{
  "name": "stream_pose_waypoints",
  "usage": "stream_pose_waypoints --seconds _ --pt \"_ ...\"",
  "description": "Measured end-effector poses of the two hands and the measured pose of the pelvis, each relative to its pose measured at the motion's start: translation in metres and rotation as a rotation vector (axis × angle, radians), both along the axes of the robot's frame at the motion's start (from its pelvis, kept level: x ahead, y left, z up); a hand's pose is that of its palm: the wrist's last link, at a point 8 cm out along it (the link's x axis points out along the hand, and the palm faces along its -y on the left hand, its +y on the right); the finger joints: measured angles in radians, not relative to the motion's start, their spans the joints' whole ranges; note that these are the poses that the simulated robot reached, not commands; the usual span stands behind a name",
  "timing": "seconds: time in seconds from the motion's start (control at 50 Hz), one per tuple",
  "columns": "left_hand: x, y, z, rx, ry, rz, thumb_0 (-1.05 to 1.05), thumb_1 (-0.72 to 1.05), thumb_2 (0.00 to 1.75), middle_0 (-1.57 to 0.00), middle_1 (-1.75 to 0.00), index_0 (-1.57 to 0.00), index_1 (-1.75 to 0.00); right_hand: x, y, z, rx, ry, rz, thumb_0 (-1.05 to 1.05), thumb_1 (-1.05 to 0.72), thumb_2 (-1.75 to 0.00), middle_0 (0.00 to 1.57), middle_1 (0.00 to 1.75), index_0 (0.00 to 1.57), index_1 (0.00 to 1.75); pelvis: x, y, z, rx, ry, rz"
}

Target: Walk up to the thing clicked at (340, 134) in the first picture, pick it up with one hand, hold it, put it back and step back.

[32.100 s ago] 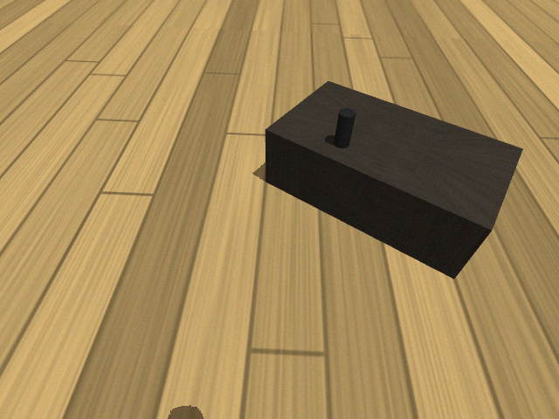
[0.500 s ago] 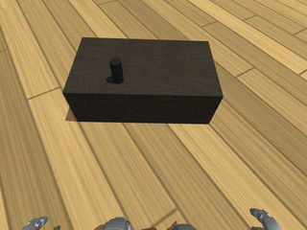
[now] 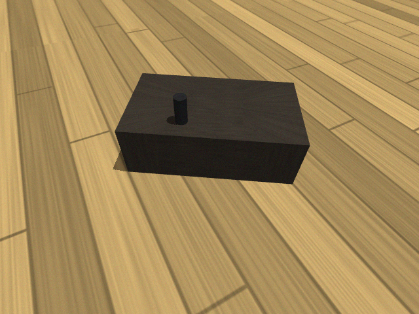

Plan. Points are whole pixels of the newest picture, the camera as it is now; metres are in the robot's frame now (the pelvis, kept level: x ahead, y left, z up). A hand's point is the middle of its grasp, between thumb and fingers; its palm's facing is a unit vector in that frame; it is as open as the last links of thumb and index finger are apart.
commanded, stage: step back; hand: left
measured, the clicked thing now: (180, 109) +1.13 +0.15 -0.35
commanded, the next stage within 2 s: stand in 0.74 s
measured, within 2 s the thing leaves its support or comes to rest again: neither
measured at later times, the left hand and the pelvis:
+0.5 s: hand out of the picture +0.10 +0.27 -0.15, palm faces +0.00 -0.94 -0.35, open 7.4 cm; pelvis +0.03 +0.01 +0.00, yaw -1 degrees
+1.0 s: hand out of the picture +0.15 +0.25 -0.13, palm faces -0.04 -0.94 -0.34, open 7.4 cm; pelvis +0.04 +0.00 +0.02, yaw -1 degrees
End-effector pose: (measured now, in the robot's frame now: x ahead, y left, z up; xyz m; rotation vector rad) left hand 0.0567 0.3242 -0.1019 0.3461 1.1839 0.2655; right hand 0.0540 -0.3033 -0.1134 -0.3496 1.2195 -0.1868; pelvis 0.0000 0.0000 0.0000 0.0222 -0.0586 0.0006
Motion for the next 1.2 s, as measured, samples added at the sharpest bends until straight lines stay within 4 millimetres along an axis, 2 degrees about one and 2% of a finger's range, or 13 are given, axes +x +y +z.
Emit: stream_pose_waypoints --seconds 0.16,0.24,0.3,0.44,0.68,0.8,0.96,1.2 --pt "-0.015 -0.021 -0.004 -0.021 0.017 -0.008 0.01 0.91 0.9 -0.2 -0.29 -0.2 -0.29 0.008 -0.007 -0.002 0.021 -0.04 -0.017 0.01 -0.9 -0.9 0.2 0.3 0.2 0.3 -0.003 -0.011 0.0 -0.038 -0.006 -0.019" --pt "-0.015 -0.026 -0.003 -0.037 0.003 0.006 0.01 0.91 0.9 -0.21 -0.3 -0.21 -0.3 0.017 -0.009 0.0 0.012 -0.034 0.004 0.01 -0.9 -0.9 0.2 0.3 0.2 0.3 0.0 -0.006 0.003 -0.03 0.006 -0.005" --pt "-0.011 -0.022 -0.005 -0.048 0.004 0.014 0.01 0.9 0.9 -0.21 -0.3 -0.21 -0.3 0.022 -0.007 0.001 -0.004 -0.023 0.018 0.0 -0.9 -0.9 0.2 0.3 0.2 0.29 0.004 0.001 0.002 -0.032 0.014 0.009" --pt "0.017 -0.009 -0.012 -0.059 0.023 -0.002 0.01 0.91 0.9 -0.21 -0.3 -0.21 -0.3 0.03 0.008 0.006 -0.007 -0.018 -0.007 0.0 -0.9 -0.9 0.2 0.3 0.2 0.29 0.021 0.01 0.003 -0.019 0.019 -0.009" --pt "0.079 -0.01 -0.001 -0.028 -0.046 -0.044 0.01 0.91 0.9 -0.21 -0.3 -0.2 -0.29 0.078 0.016 0.003 0.024 -0.069 -0.023 0.0 -0.9 -0.9 0.2 0.3 0.2 0.3 0.043 0.008 0.005 -0.025 0.026 -0.015" --pt "0.097 -0.015 0.003 -0.033 -0.059 -0.054 0.0 0.91 0.9 -0.2 -0.29 -0.2 -0.29 0.091 0.016 0.005 0.029 -0.085 -0.028 0.0 -0.9 -0.9 0.2 0.3 0.2 0.29 0.047 0.007 0.008 -0.02 0.022 -0.018" --pt "0.095 -0.031 0.005 -0.063 -0.025 -0.07 0.0 0.91 0.9 -0.2 -0.29 -0.2 -0.29 0.089 0.012 0.013 0.033 -0.072 -0.029 0.0 -0.9 -0.9 0.2 0.3 0.2 0.29 0.044 0.004 0.017 -0.017 0.022 -0.019" --pt "0.066 -0.04 0.007 -0.065 0.015 -0.062 0.0 0.91 0.9 -0.21 -0.3 -0.21 -0.29 0.06 0.001 0.013 0.036 -0.033 -0.041 0.0 -0.9 -0.9 0.2 0.3 0.2 0.29 0.03 -0.006 0.021 -0.018 0.012 -0.018"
